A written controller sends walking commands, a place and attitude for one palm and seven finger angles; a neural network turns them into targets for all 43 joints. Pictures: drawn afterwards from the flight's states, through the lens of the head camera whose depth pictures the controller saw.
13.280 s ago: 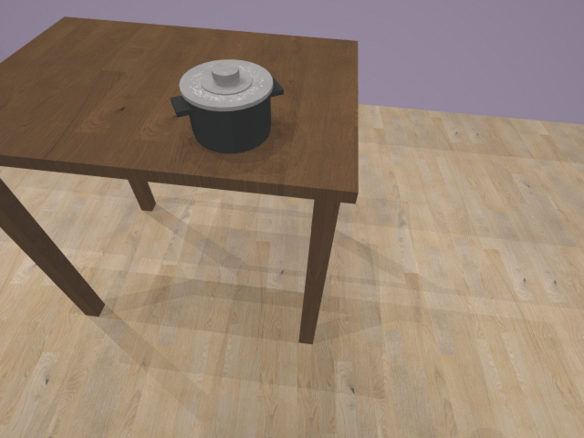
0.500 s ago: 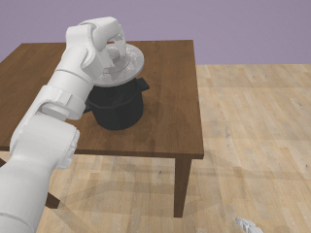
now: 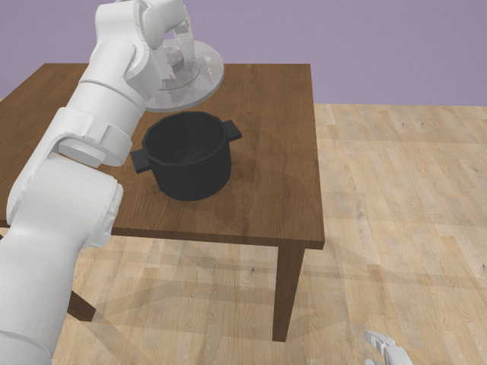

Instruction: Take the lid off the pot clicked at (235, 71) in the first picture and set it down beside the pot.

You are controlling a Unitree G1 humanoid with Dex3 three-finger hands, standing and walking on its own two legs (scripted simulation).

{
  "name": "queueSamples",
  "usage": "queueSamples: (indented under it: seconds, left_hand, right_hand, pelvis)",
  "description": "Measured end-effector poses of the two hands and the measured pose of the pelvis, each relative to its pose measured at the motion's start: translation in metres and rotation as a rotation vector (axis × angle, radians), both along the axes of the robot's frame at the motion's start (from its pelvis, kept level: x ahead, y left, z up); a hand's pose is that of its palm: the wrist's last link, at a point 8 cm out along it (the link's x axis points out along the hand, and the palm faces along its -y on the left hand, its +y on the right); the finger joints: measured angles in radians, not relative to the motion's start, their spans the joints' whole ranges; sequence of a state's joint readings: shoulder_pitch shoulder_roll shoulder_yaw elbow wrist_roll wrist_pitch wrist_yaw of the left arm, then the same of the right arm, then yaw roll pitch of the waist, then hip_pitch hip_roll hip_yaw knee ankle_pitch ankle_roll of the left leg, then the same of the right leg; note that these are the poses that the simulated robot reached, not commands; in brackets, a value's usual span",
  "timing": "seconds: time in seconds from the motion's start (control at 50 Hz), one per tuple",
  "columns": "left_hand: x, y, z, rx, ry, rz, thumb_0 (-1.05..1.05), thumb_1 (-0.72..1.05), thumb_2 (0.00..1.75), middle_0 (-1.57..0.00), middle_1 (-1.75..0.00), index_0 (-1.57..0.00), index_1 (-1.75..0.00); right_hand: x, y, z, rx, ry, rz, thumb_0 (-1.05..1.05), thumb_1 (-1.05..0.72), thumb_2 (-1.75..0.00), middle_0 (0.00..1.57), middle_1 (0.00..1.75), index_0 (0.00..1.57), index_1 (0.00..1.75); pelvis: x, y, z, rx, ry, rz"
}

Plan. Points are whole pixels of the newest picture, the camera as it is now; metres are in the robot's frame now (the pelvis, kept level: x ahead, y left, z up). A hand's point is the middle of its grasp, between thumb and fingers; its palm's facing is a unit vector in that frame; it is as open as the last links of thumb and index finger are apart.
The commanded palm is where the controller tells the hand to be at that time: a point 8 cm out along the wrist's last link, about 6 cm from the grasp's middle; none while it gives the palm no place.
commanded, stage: lift the lid straight up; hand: left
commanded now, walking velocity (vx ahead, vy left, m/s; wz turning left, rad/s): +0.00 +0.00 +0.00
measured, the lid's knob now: (167, 60) +0.50 +0.12 +0.27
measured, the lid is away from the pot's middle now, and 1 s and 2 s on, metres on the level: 0.02 0.05 0.17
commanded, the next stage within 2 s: move the lid sideways beside the pot in 0.58 s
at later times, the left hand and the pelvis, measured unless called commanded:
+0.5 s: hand (151, 29) +0.47 +0.12 +0.32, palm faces -0.10 -0.08 -0.99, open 7.7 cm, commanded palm +0.45 +0.12 +0.38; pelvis +0.00 +0.00 +0.00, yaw +0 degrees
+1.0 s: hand (123, 33) +0.46 +0.16 +0.32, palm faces -0.09 -0.07 -0.99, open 7.7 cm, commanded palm +0.44 +0.17 +0.38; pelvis +0.00 +0.00 +0.00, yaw +0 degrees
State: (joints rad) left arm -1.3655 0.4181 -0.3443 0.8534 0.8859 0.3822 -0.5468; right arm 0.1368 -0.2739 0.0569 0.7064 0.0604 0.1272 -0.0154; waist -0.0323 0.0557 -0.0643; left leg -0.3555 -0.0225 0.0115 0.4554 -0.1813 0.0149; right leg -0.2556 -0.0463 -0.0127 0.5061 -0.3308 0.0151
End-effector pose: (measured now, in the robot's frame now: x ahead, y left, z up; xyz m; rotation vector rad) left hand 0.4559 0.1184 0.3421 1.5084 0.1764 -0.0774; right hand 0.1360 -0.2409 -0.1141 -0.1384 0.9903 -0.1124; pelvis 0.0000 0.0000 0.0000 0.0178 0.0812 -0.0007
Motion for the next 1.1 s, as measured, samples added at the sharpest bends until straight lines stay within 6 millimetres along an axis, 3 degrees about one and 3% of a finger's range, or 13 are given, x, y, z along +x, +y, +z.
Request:
queueSamples:
  seconds: [0.32,0.78,1.1]
  left_hand:
    - [0.003,0.007,0.028,-0.012,-0.042,0.034,0.01,0.17,0.85,-0.66,-0.89,-0.70,-0.90]
    - [-0.009,0.004,0.039,0.006,-0.077,0.017,0.01,0.17,0.85,-0.66,-0.89,-0.71,-0.90]
    - [-0.012,0.056,0.036,0.018,-0.071,0.105,0.01,0.17,0.84,-0.66,-0.89,-0.71,-0.90]
  right_hand:
    - [-0.021,-0.002,-0.005,-0.003,0.042,-0.029,0.01,-0.90,-0.90,0.20,0.29,0.20,0.30]
    - [0.003,0.004,0.002,0.009,-0.023,0.010,0.01,-0.90,-0.90,0.20,0.29,0.20,0.30]
    - [-0.006,-0.007,0.004,-0.018,0.013,-0.013,0.01,-0.90,-0.90,0.20,0.29,0.20,0.30]
  pelvis:
    - [0.002,0.003,0.001,0.000,0.008,-0.007]
    - [-0.001,0.003,0.000,0.000,0.005,-0.001]
    - [-0.002,0.001,-0.001,-0.006,0.002,0.003]
